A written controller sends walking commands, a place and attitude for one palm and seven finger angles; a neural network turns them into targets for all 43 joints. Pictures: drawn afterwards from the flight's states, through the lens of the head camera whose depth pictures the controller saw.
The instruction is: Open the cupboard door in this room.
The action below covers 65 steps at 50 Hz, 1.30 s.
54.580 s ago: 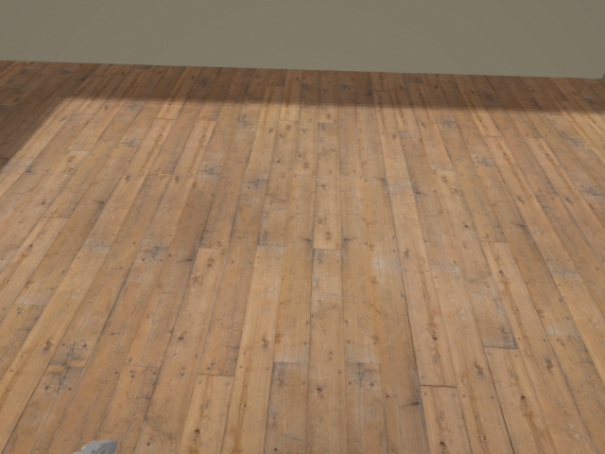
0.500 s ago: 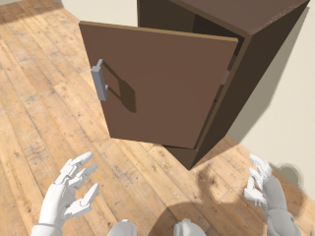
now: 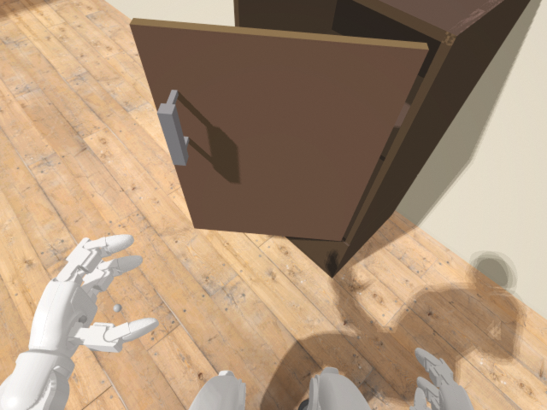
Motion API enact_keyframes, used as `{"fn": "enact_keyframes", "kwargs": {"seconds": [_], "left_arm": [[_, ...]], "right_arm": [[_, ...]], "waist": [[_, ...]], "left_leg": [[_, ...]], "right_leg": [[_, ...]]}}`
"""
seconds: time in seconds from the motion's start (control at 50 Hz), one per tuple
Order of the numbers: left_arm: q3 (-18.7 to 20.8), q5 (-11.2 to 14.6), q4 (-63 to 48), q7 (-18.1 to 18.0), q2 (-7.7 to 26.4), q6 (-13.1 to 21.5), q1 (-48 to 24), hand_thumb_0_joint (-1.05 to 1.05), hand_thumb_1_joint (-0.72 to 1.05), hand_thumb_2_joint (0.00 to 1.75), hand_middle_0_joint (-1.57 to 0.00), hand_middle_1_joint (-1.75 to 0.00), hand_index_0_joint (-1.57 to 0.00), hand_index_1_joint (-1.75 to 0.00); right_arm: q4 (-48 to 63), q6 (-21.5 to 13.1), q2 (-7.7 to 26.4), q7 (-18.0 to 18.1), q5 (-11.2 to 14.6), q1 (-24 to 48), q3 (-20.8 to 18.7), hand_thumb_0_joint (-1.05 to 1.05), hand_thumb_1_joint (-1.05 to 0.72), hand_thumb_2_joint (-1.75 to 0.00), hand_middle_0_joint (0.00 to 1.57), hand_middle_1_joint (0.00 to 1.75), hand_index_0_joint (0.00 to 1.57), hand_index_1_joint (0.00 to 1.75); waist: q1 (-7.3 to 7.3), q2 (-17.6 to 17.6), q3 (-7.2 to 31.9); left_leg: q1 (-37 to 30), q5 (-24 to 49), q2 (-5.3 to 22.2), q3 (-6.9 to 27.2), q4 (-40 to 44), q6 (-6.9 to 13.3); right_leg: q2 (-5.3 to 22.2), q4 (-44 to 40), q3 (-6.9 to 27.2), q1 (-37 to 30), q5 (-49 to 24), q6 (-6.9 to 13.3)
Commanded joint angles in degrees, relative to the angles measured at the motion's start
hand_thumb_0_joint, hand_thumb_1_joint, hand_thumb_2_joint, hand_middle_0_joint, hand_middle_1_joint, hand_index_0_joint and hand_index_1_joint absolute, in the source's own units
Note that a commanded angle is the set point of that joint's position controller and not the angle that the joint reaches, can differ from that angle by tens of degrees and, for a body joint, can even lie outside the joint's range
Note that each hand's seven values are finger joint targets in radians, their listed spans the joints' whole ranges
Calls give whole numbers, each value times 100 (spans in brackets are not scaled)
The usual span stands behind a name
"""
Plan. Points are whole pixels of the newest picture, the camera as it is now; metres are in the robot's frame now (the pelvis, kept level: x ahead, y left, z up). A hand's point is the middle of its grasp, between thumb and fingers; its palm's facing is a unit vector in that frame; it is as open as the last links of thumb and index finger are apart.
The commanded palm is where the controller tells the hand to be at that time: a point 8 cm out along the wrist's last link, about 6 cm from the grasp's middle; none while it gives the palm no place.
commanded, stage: raise the hand with hooked fingers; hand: left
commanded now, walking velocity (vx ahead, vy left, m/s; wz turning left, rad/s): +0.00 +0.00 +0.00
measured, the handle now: (177, 128) +0.57 +0.20 +0.04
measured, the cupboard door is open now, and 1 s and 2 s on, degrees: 41 41 41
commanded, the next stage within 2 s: move the hooked fingers beside the handle in 1.16 s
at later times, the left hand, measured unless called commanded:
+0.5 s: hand (78, 276) +0.28 +0.27 +0.05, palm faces -0.01 -1.00 -0.05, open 13.9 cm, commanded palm +0.26 +0.32 +0.05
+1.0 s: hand (79, 262) +0.29 +0.27 +0.05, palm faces -0.02 -1.00 -0.06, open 13.9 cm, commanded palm +0.27 +0.32 +0.06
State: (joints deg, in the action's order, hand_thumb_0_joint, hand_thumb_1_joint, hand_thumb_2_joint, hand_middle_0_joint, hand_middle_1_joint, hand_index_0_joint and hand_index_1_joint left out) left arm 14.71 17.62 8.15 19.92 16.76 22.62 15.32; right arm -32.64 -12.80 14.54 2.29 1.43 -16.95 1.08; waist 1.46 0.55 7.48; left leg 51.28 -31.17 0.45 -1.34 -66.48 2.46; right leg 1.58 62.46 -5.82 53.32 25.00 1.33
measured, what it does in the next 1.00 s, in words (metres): stands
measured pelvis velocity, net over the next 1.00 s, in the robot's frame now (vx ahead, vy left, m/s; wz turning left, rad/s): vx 0.01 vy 0.00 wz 0.00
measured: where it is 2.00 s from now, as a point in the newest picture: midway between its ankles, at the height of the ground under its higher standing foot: outside the picture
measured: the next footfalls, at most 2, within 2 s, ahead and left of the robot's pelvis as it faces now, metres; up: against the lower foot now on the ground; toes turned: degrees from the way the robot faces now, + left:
none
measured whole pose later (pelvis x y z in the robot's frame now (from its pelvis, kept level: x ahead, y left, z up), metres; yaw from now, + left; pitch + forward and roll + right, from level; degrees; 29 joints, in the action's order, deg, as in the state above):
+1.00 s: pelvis +0.01 +0.00 +0.01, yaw +0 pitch +16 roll -3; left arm 25.1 21.3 24.0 31.2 24.4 21.2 0.8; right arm -30.7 -11.3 16.9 2.1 1.6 -16.7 2.1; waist 1.8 0.3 6.4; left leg 48.9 -30.4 0.9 -0.9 -63.3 2.2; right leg 0.8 58.6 -6.1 50.6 23.9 1.4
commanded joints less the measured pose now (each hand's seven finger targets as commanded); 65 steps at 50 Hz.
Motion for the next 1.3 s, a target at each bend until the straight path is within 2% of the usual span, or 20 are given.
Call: {"fn": "enact_keyframes", "kwargs": {"seconds": [0.0, 0.06, 0.16, 0.26, 0.32, 0.4, 0.52, 0.58, 0.62, 0.66, 0.72, 0.8, 0.92, 0.94, 1.0, 1.04, 1.1, 1.18, 1.24, 1.28], "left_arm": [[489, 142, -938, 100, 895, 426, -505, 0, -22, 42, -28, -102, -28, -102], [598, 154, -1063, 164, 1027, 459, -669, 0, -29, 39, -29, -107, -29, -107], [690, 182, -1034, 272, 1149, 371, -821, 0, -41, 34, -29, -114, -29, -114], [867, 231, -723, 424, 1315, 187, -1084, 0, -50, 30, -30, -120, -30, -120], [984, 270, -650, 576, 1498, 105, -1388, 0, -50, 30, -30, -120, -30, -120], [1129, 365, -238, 748, 1643, 23, -1721, 0, -50, 30, -30, -120, -30, -120], [1386, 413, -75, 992, 1993, -3, -2081, 0, -50, 30, -30, -120, -30, -120], [1494, 487, 228, 1081, 2056, 7, -2151, 0, -50, 30, -30, -120, -30, -120], [1663, 515, 443, 1157, 2250, -1, -2344, 0, -50, 30, -30, -120, -30, -120], [1575, 547, 586, 1240, 2135, 8, -2306, 0, -50, 30, -30, -120, -30, -120], [1514, 543, 393, 1286, 2132, 42, -2208, 0, -50, 30, -30, -120, -30, -120], [1598, 533, 523, 1208, 2221, 66, -2176, 0, -50, 30, -30, -120, -30, -120], [1688, 510, 421, 1082, 2291, 226, -2299, 0, -50, 30, -30, -120, -30, -120], [1585, 508, 448, 1092, 2176, 240, -2251, 0, -50, 30, -30, -120, -30, -120], [1669, 529, 498, 1111, 2283, 253, -2299, 0, -50, 30, -30, -120, -30, -120], [1571, 517, 505, 1160, 2174, 247, -2303, 0, -50, 30, -30, -120, -30, -120], [1565, 535, 617, 1188, 2192, 198, -2390, 0, -50, 30, -30, -120, -30, -120], [1539, 501, 591, 1197, 2155, 198, -2329, 0, -50, 30, -30, -120, -30, -120], [1614, 549, 602, 1206, 2176, 207, -2333, 0, -50, 30, -30, -120, -30, -120], [1543, 498, 713, 1192, 2209, 209, -2816, 0, -50, 30, -30, -120, -30, -120]], "right_arm": [[985, -366, 887, 83, 25, 447, -371, 0, -90, -90, 20, 30, 20, 30], [996, -362, 926, 96, 29, 348, -382, 0, -90, -90, 20, 30, 20, 30], [991, -306, 962, 70, 20, 289, -359, 0, -90, -90, 20, 30, 20, 30], [1020, -216, 1001, 73, 26, 227, -339, 0, -90, -90, 20, 30, 20, 30], [1011, -189, 1019, 70, 17, 195, -306, 0, -90, -90, 20, 30, 20, 30], [962, -176, 1045, 96, 10, 209, -273, 0, -90, -90, 20, 30, 20, 30], [916, -170, 1069, 96, 14, 139, -267, 0, -90, -90, 20, 30, 20, 30], [873, -168, 1085, 107, 24, 135, -275, 0, -90, -90, 20, 30, 20, 30], [850, -148, 1103, 109, 14, 102, -258, 0, -90, -90, 20, 30, 20, 30], [867, -148, 1104, 105, 28, 108, -267, 0, -90, -90, 20, 30, 20, 30], [882, -179, 1117, 66, 32, 13, -299, 0, -90, -90, 20, 30, 20, 30], [884, -166, 1144, 44, 26, 14, -309, 0, -90, -90, 20, 30, 20, 30], [929, -133, 1103, 59, 24, 32, -291, 0, -90, -90, 20, 30, 20, 30], [936, -134, 1087, 66, 42, 36, -291, 0, -90, -90, 20, 30, 20, 30], [923, -140, 1108, 93, 25, 35, -280, 0, -90, -90, 20, 30, 20, 30], [923, -138, 1081, 93, 46, 43, -278, 0, -90, -90, 20, 30, 20, 30], [894, -139, 1093, 111, 36, 47, -258, 0, -90, -90, 20, 30, 20, 30], [923, -151, 1066, 116, 49, 80, -252, 0, -90, -90, 20, 30, 20, 30], [917, -145, 1057, 119, 39, 85, -253, 0, -90, -90, 20, 30, 20, 30], [850, -137, 1076, 153, 47, 89, -233, 0, -90, -90, 20, 30, 20, 30]], "waist": [[-85, 172, 1137], [-93, 376, 1357], [-125, 764, 1396], [-88, 571, 1416], [-90, 680, 1548], [-51, 480, 1383], [-111, 738, 1752], [-71, 457, 1610], [-98, 529, 1630], [-97, 507, 1574], [-110, 612, 1843], [-96, 531, 1489], [-96, 656, 1541], [-66, 574, 1474], [-56, 419, 1531], [-46, 583, 1516], [-13, 453, 1376], [-58, 530, 1461], [-53, 367, 1572], [64, 363, 1420]], "left_leg": [[-490, 1149, -71, 467, 1267, -166], [-714, 1377, -66, 476, 1298, -193], [-1062, 1996, -28, 538, 1324, -321], [-1121, 2171, -15, 562, 1330, -349], [-1248, 2471, -4, 567, 1289, -377], [-1063, 2273, -12, 573, 1272, -356], [-1338, 2590, -3, 573, 1303, -384], [-1153, 2410, -15, 534, 1302, -317], [-1058, 2323, -22, 495, 1289, -302], [-1030, 2228, -36, 473, 1327, -278], [-1298, 2634, -6, 504, 1336, -292], [-1033, 2205, -17, 476, 1372, -262], [-983, 1809, -44, 411, 1435, -208], [-975, 1745, -44, 408, 1441, -195], [-855, 1734, -42, 395, 1367, -156], [-919, 1805, -48, 372, 1378, -164], [-815, 1669, -37, 382, 1340, -150], [-839, 1737, -55, 373, 1355, -153], [-747, 1745, -63, 342, 1262, -127], [-620, 1613, -48, 334, 1197, -113]], "right_leg": [[-201, -832, 237, -1155, -75, 54], [-199, -803, 209, -1216, -301, 52], [-244, -712, 115, -1167, -704, 82], [-277, -742, 84, -1214, -868, 69], [-296, -733, 96, -1256, -1058, 78], [-318, -760, 94, -1248, -1014, 93], [-301, -809, 128, -1347, -1112, 92], [-292, -884, 155, -1437, -1114, 75], [-296, -878, 190, -1470, -1077, 95], [-275, -931, 210, -1525, -1027, 90], [-284, -920, 210, -1550, -1224, 86], [-289, -968, 223, -1467, -959, 101], [-266, -1051, 320, -1558, -693, 85], [-259, -1080, 320, -1546, -660, 71], [-264, -1062, 375, -1658, -723, 74], [-256, -1071, 377, -1631, -810, 61], [-271, -1084, 385, -1552, -705, 72], [-243, -1070, 387, -1623, -776, 57], [-240, -1069, 455, -1744, -834, 42], [-235, -1053, 470, -1566, -733, 24]]}}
